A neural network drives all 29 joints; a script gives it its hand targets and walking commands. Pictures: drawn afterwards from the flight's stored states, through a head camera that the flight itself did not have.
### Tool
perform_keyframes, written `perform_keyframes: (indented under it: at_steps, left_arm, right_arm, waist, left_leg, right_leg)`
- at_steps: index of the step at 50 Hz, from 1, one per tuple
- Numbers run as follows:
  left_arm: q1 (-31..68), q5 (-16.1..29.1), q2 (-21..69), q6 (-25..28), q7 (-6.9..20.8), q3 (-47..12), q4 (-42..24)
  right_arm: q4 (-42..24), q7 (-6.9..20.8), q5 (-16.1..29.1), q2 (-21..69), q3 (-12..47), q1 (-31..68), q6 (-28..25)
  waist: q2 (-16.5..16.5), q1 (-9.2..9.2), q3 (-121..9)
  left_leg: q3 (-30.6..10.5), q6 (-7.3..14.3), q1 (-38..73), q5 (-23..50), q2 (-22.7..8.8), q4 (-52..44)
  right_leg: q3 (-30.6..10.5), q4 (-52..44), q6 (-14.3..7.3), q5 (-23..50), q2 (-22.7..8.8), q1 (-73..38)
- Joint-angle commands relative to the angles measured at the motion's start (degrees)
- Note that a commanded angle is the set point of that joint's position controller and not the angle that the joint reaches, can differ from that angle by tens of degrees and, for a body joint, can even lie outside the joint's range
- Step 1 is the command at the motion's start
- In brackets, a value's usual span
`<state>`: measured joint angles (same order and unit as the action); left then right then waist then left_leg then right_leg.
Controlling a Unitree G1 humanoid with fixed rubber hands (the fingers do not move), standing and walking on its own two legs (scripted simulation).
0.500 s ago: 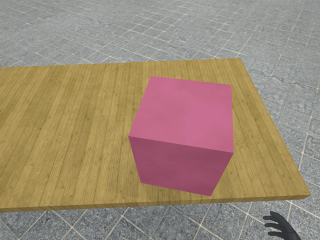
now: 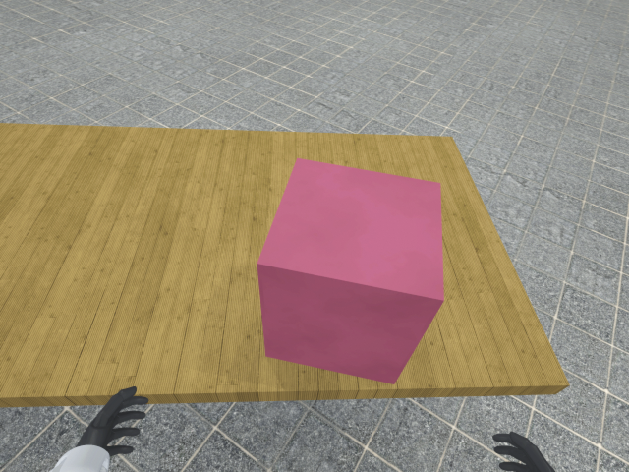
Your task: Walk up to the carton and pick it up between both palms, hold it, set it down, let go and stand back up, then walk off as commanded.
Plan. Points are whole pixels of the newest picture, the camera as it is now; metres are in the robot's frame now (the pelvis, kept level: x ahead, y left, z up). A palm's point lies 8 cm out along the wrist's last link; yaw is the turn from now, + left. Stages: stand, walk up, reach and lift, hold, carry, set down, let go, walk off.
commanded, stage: reach and lift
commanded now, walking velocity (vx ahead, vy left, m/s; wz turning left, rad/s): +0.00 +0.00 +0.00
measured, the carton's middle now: (347, 275) +0.41 -0.04 +0.00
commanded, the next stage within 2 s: none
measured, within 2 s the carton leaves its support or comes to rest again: neither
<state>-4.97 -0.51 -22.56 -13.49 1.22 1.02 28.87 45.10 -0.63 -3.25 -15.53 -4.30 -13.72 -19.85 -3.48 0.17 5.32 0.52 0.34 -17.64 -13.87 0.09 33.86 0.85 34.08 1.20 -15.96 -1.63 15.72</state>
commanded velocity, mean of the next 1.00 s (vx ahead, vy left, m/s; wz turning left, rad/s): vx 0.00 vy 0.00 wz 0.00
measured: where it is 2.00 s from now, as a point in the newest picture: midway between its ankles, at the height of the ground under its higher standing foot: outside the picture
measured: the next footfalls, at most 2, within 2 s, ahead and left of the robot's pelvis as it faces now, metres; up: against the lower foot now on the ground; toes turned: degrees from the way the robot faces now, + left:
right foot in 0.44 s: +0.02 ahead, -0.09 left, +0.00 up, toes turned -5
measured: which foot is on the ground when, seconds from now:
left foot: down 0.00-1.00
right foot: down 0.00-0.32, up 0.34-0.42, down 0.44-1.00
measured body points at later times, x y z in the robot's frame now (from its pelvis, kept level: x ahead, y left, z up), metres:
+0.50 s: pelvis +0.00 +0.05 +0.01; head +0.01 +0.08 +0.46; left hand +0.22 +0.31 -0.04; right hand +0.16 -0.22 -0.02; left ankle +0.05 +0.11 -0.73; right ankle -0.02 -0.09 -0.73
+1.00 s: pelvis +0.02 +0.04 +0.02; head +0.04 +0.06 +0.46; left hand +0.23 +0.29 -0.01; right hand +0.18 -0.17 +0.00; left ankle +0.05 +0.11 -0.73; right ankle -0.02 -0.09 -0.73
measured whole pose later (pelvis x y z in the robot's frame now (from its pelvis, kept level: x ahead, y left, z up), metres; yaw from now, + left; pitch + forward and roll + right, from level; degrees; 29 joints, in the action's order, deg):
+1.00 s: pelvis +0.02 +0.04 +0.02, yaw -5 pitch -2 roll -1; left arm -16.2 15.6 -22.2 17.8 5.8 1.0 23.0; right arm 21.1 -5.8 7.2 -5.1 3.0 -19.4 -23.6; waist -2.6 0.2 3.4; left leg 5.8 3.1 -11.4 -10.9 0.5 23.5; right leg -0.4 21.3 0.7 -13.8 0.0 6.0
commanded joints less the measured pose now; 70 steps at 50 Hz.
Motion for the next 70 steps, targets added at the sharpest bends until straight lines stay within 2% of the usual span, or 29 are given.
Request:
perform_keyframes:
  at_steps: [1, 5, 8, 9, 11, 12, 14, 16, 17, 20, 23, 26, 27, 28, 31, 33, 35, 39, 42, 44, 45, 48, 51, 52, 57, 58, 61, 68, 70]
  left_arm:
    - [-0.72, 3.09, -8.07, 1.82, 0.36, 7.53, -10.09]
    - [0.43, 4.99, -8.12, 1.13, 0.27, 5.38, -15.64]
    - [2.06, 5.47, -7.53, 1.23, -0.43, 3.85, -18.61]
    - [1.80, 5.38, -6.55, 1.50, -0.68, 3.01, -19.06]
    - [-0.44, 4.47, -3.12, 2.21, -1.60, 0.92, -16.07]
    - [-1.84, 3.59, -0.71, 2.85, -2.62, -0.93, -14.71]
    - [-6.92, 2.95, 0.94, 4.47, -2.87, -0.07, -13.25]
    - [-5.71, 3.68, 1.84, 5.90, -3.15, -2.62, -15.07]
    - [-6.33, 4.46, 1.69, 6.49, -2.66, -2.84, -12.35]
    - [-6.02, 8.18, 0.68, 10.86, -2.14, -2.66, -14.00]
    - [-7.71, 11.07, -1.36, 14.65, -0.35, -0.37, -13.70]
    - [-12.08, 10.74, -2.53, 19.94, 0.80, 1.25, -15.21]
    - [-13.82, 11.24, -2.47, 21.74, 1.30, 0.94, -15.04]
    - [-14.69, 10.91, -3.05, 22.78, 1.94, 1.91, -13.93]
    - [-16.08, 11.92, -4.34, 25.83, 3.50, 1.23, -11.58]
    - [-16.56, 13.17, -4.43, 27.02, 4.34, 0.75, -10.54]
    - [-16.77, 14.19, -4.64, 29.43, 4.56, 0.10, -11.81]
    - [-12.76, 15.78, -6.00, 32.18, 5.47, -0.27, -11.35]
    - [-8.45, 16.82, -7.12, 33.75, 5.13, -0.36, -13.02]
    - [-9.56, 16.50, -7.01, 33.63, 5.37, -0.80, -10.61]
    - [-9.73, 16.62, -6.35, 34.09, 5.32, -2.28, -13.59]
    - [-9.76, 16.23, -7.98, 34.41, 6.45, -0.18, -14.35]
    - [-11.05, 16.23, -9.04, 34.06, 6.75, 0.30, -18.32]
    - [-9.51, 16.28, -9.19, 33.83, 6.42, -0.40, -21.19]
    - [-5.15, 17.65, -8.72, 31.66, 5.79, -2.10, -19.89]
    - [-10.21, 17.24, -7.04, 30.37, 5.87, -1.82, -20.66]
    - [-7.42, 17.36, -7.62, 27.68, 6.26, -1.22, -21.93]
    - [-4.24, 17.37, -9.09, 23.80, 5.48, 0.34, -31.62]
    - [-5.31, 17.39, -9.35, 22.47, 5.59, 0.97, -32.88]
  right_arm:
    - [-19.06, -1.91, 6.26, -1.05, -0.47, -2.27, 0.78]
    - [-24.43, -2.89, 7.30, -0.62, -1.26, -2.13, 3.41]
    - [-27.95, -2.75, 7.87, -0.49, -2.41, -0.82, 4.93]
    - [-28.06, -2.47, 7.81, -1.75, -3.21, 0.09, 5.53]
    - [-27.57, -1.30, 7.43, -4.39, -4.90, 0.74, 7.04]
    - [-25.57, 0.17, 6.95, -6.58, -6.77, 1.94, 7.21]
    - [-22.15, 1.56, 7.11, -6.68, -6.93, 1.20, 6.66]
    - [-22.23, 2.25, 7.82, -5.34, -7.07, 2.28, 5.86]
    - [-22.24, 2.04, 7.80, -4.65, -5.87, 2.35, 5.66]
    - [-21.93, 1.94, 8.54, -1.04, -5.40, -0.18, 5.03]
    - [-25.42, 0.66, 9.94, 3.76, -2.66, -3.11, 4.33]
    - [-25.35, -0.21, 11.37, 5.06, 0.18, -7.30, 2.27]
    - [-25.91, -0.29, 11.97, 4.94, 0.01, -8.36, 0.90]
    - [-27.77, -0.78, 12.66, 5.60, 0.41, -8.14, -0.10]
    - [-29.33, -2.81, 12.56, 6.08, 0.99, -8.04, -3.52]
    - [-32.30, -3.74, 12.62, 6.74, 1.04, -7.51, -5.60]
    - [-33.51, -3.83, 13.27, 7.61, 2.04, -8.01, -7.24]
    - [-34.71, -4.80, 13.67, 10.32, 5.07, -6.90, -7.78]
    - [-34.46, -4.61, 14.67, 10.44, 5.52, -4.85, -6.13]
    - [-32.75, -5.10, 14.70, 11.41, 6.31, -6.12, -5.14]
    - [-33.76, -5.26, 14.90, 10.29, 5.49, -6.28, -5.10]
    - [-34.36, -6.38, 15.61, 13.27, 9.07, -8.86, -5.05]
    - [-36.35, -7.12, 15.44, 14.19, 8.88, -9.30, -4.89]
    - [-36.97, -7.34, 15.76, 13.34, 8.00, -7.53, -4.72]
    - [-40.25, -7.92, 15.33, 11.46, 5.17, -0.95, -2.87]
    - [-40.77, -7.92, 15.38, 12.17, 6.45, -5.65, -3.13]
    - [-43.78, -8.38, 15.59, 11.04, 7.24, -3.82, -1.17]
    - [-45.93, -8.81, 15.25, 10.01, 7.55, -3.73, 2.91]
    - [-47.38, -9.19, 15.76, 9.36, 6.40, -3.84, 3.34]
  waist:
    - [-3.37, 2.08, -7.06]
    - [-2.32, 0.50, -6.32]
    - [0.96, -0.03, -7.96]
    - [3.14, -0.05, -7.21]
    - [11.63, -0.57, -6.06]
    - [20.45, 0.36, -6.36]
    - [17.80, 0.22, -6.51]
    - [18.55, -0.56, -7.69]
    - [14.98, -0.71, -5.74]
    - [11.69, -1.43, -4.78]
    - [5.49, 0.75, -5.43]
    - [6.93, 2.10, -9.48]
    - [7.10, 0.69, -10.55]
    - [7.18, 2.10, -10.21]
    - [7.50, 1.95, -8.39]
    - [5.40, 2.34, -8.44]
    - [6.48, 3.47, -8.42]
    - [6.78, 4.51, -7.28]
    - [7.43, 3.89, -5.68]
    - [8.20, 3.86, -3.14]
    - [8.61, 3.35, -4.79]
    - [8.26, 4.63, -4.81]
    - [8.64, 3.79, -5.26]
    - [10.81, 3.73, -6.89]
    - [10.68, 2.92, -8.46]
    - [9.60, 3.36, -7.54]
    - [9.47, 4.34, -6.69]
    - [11.52, 2.31, -11.54]
    - [11.72, 3.33, -11.64]
  left_leg:
    - [2.93, -1.31, 32.31, 1.79, 4.40, -0.57]
    - [0.73, -2.09, 43.05, -1.18, 4.48, 2.12]
    - [-0.85, -1.88, 38.25, -5.49, 2.83, -0.26]
    - [-2.73, -1.37, 33.78, -9.66, 0.31, -2.96]
    - [-6.44, 0.71, 9.44, -28.70, -7.30, -17.72]
    - [-7.49, 1.70, -9.80, -34.32, -12.70, -28.80]
    - [-5.75, 0.16, -11.90, -23.20, -13.35, -28.70]
    - [-6.35, -1.08, -10.66, -25.18, -12.72, -29.06]
    - [-5.20, -1.16, -7.37, -21.71, -11.21, -28.32]
    - [-2.03, -1.97, 2.89, -10.78, -6.31, -24.17]
    - [0.51, -2.54, 17.64, 3.73, -2.10, -18.06]
    - [0.10, -3.58, 25.21, 18.32, -1.55, -14.74]
    - [-0.42, -4.09, 27.29, 21.17, -2.03, -14.00]
    - [0.18, -3.69, 26.91, 21.94, -1.13, -13.44]
    - [0.08, -3.55, 25.98, 21.66, -0.40, -12.51]
    - [-0.05, -3.44, 25.57, 22.46, -0.19, -11.39]
    - [0.23, -3.51, 24.35, 21.16, -0.37, -11.49]
    - [0.36, -2.64, 21.06, 12.59, -0.67, -11.23]
    - [-0.22, -2.14, 19.65, 4.77, -1.80, -12.83]
    - [-0.29, -2.14, 18.15, 4.14, -1.87, -13.28]
    - [-1.89, -2.57, 19.47, 3.57, -2.90, -13.59]
    - [-1.12, -1.93, 20.24, 7.62, -2.32, -12.44]
    - [-1.56, -1.98, 19.62, 8.91, -2.40, -12.35]
    - [-2.08, -2.54, 18.58, 9.98, -2.70, -12.18]
    - [-3.37, -2.25, 18.17, 4.88, -3.31, -12.73]
    - [-2.78, -1.96, 18.27, 6.87, -3.19, -13.33]
    - [-1.95, -2.09, 18.65, 10.04, -2.53, -13.27]
    - [-1.81, -3.38, 22.28, 20.81, -2.80, -11.46]
    - [-1.32, -3.78, 24.09, 25.77, -2.21, -10.58]
  right_leg:
    - [-4.74, -20.09, -8.05, -15.68, -6.66, 20.26]
    - [-4.61, -22.93, -11.63, -22.63, -9.34, 31.34]
    - [-2.47, -20.12, -11.14, -18.63, -7.25, 27.27]
    - [-1.02, -17.28, -10.62, -15.35, -5.48, 23.29]
    - [3.24, -7.39, -5.46, -1.56, 2.61, -3.05]
    - [4.87, -0.98, -1.06, 6.24, 8.71, -24.63]
    - [3.36, -2.91, 0.70, 10.31, 8.31, -29.64]
    - [2.36, -4.87, 0.13, 9.17, 7.21, -30.35]
    - [2.27, -6.27, -0.38, 8.89, 6.53, -27.97]
    - [0.44, -11.70, -2.65, 7.76, 4.32, -18.70]
    - [-1.84, -18.76, -3.60, 3.34, 1.20, -5.62]
    - [-1.39, -18.95, -3.75, 9.90, 2.02, -4.92]
    - [-0.97, -18.79, -3.78, 11.15, 2.42, -4.42]
    - [-1.61, -19.47, -3.40, 10.85, 2.09, -4.63]
    - [-1.92, -19.10, -3.91, 10.36, 2.32, -4.73]
    - [-1.99, -18.59, -3.50, 10.18, 2.87, -3.68]
    - [-1.95, -18.56, -3.64, 7.99, 2.87, -3.18]
    - [-2.75, -18.12, -3.93, 1.01, 1.97, -1.03]
    - [-3.40, -18.23, -4.67, -3.95, 1.34, -0.30]
    - [-3.29, -18.08, -4.91, -4.20, 1.22, -1.05]
    - [-3.02, -17.61, -5.44, -3.10, 1.87, -0.90]
    - [-3.99, -17.68, -5.13, -0.49, 1.32, -2.89]
    - [-3.76, -17.59, -5.13, 1.66, 1.60, -3.94]
    - [-3.76, -16.61, -5.57, 2.37, 1.90, -4.66]
    - [-3.29, -16.05, -5.17, -0.82, 2.10, -2.40]
    - [-3.20, -16.15, -4.89, 1.45, 2.27, -4.90]
    - [-3.49, -16.65, -4.54, 2.68, 2.41, -4.75]
    - [-3.23, -16.26, -4.09, 10.80, 2.73, -6.01]
    - [-3.59, -16.93, -3.92, 13.94, 2.70, -6.23]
